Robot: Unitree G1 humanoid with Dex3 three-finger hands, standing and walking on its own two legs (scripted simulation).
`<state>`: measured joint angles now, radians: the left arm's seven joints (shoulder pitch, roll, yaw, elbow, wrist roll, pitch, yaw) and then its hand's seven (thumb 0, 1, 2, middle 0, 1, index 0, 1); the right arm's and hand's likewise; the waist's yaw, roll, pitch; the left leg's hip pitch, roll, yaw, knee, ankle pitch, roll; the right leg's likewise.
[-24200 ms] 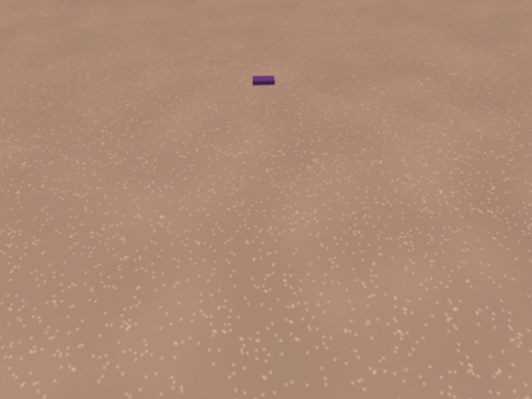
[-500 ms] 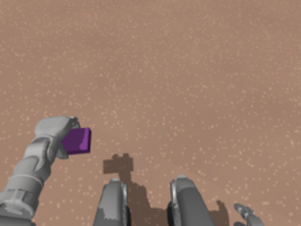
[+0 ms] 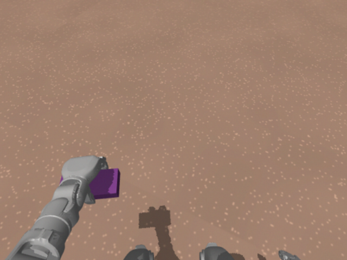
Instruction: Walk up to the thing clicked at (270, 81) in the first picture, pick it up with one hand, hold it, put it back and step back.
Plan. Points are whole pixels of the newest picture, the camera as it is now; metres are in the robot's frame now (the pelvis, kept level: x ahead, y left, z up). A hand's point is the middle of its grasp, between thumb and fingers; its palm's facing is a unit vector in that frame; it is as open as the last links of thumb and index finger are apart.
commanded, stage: lift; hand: left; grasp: from above
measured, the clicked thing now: (90, 185) +0.34 +0.23 -0.11
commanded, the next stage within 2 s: hold in 0.12 s
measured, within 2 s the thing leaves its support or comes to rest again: neither
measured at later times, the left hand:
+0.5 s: hand (81, 167) +0.35 +0.23 -0.03, palm faces -0.46 -0.05 -0.89, open 9.8 cm
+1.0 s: hand (82, 165) +0.34 +0.22 +0.00, palm faces -0.46 -0.04 -0.89, open 9.8 cm
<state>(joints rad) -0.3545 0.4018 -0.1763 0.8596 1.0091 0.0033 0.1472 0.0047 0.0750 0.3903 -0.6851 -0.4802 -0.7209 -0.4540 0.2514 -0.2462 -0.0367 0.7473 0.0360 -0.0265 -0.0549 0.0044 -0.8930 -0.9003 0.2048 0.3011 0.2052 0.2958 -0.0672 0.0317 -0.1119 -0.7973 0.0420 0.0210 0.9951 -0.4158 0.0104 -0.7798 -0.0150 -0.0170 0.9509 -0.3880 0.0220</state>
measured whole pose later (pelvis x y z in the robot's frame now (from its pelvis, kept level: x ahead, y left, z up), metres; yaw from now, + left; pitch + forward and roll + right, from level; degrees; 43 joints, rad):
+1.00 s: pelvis +0.05 +0.00 +0.05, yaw -1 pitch +5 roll +0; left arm -0.25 0.40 -0.20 0.69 1.01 -0.01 0.02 0.00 0.05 0.40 -0.71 -0.47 -0.75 -0.44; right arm 0.24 -0.26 -0.05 0.68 0.05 0.08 -0.04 0.01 -0.89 -0.90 0.20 0.30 0.20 0.30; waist -0.02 0.04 -0.06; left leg -0.38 0.03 0.05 0.60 -0.31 0.00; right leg -0.39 -0.02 0.00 0.59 -0.30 0.02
